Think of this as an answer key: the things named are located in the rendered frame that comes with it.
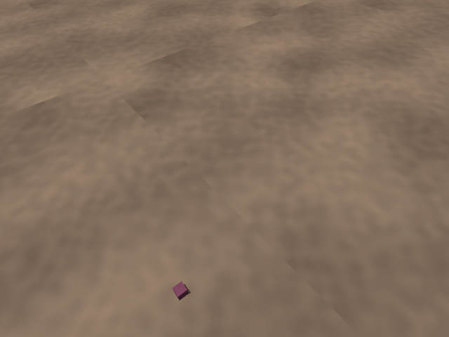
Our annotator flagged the cube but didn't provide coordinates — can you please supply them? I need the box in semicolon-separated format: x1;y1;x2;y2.
173;282;188;300

